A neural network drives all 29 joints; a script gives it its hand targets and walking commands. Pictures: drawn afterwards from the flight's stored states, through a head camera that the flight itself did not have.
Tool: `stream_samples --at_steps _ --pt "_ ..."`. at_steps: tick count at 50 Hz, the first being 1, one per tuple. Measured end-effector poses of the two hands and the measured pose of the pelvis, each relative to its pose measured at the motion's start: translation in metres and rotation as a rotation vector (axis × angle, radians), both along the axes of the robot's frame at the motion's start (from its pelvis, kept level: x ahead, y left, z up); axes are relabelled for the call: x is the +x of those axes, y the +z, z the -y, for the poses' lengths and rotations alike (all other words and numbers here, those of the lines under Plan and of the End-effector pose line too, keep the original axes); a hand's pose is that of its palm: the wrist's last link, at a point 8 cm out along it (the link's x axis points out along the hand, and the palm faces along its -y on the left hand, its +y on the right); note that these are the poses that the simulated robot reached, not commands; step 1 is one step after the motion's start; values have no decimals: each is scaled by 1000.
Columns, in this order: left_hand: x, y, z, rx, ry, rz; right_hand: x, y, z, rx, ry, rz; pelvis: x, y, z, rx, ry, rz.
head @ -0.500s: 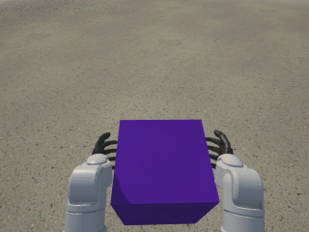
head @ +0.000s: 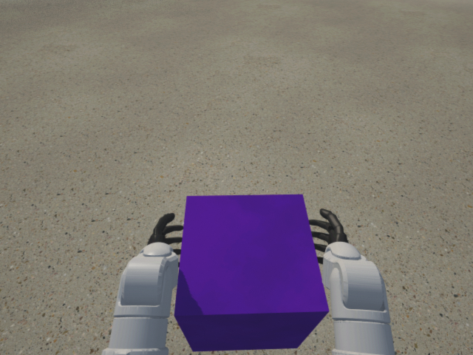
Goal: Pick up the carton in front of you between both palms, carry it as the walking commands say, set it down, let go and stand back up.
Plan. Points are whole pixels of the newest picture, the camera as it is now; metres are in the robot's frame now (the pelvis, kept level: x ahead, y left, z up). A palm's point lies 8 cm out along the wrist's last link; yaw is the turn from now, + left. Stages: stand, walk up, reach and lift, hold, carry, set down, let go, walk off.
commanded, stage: carry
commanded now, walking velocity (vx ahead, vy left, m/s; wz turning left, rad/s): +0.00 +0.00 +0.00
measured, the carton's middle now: (245, 276) +0.30 +0.00 -0.04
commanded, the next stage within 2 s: hold in 1.24 s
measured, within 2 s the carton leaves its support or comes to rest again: neither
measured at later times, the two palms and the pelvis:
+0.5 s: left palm (153, 277) +0.25 +0.15 +0.04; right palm (338, 276) +0.26 -0.15 +0.05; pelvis -0.04 +0.00 +0.00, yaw +0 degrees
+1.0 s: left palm (149, 287) +0.23 +0.15 +0.04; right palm (341, 287) +0.24 -0.14 +0.05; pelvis -0.06 +0.00 +0.00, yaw +0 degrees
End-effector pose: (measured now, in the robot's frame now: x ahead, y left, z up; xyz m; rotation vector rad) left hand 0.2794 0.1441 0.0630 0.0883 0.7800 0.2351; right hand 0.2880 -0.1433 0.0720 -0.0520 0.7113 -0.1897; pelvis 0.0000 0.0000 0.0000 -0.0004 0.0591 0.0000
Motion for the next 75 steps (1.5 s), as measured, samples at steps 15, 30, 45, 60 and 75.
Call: stream_samples --at_steps 15,30,45,60,75 --pt "-21 -23 -3 -38 -86 46 -23 -24 6 10 39 38 -27 3 -2 -1 0 27" --pt "-32 -17 -7 -49 -73 111 -33 -19 3 18 39 95 -47 4 -3 -2 0 29" --pt "-43 -20 -7 -46 -76 94 -46 -22 2 12 39 73 -55 4 -4 -3 0 29" --pt "-49 -19 -8 -47 -75 97 -52 -21 1 11 39 72 -62 3 -5 -4 -1 28" --pt "-82 -14 -23 -56 -7 97 -61 -13 -14 12 132 65 -77 11 2 8 70 180"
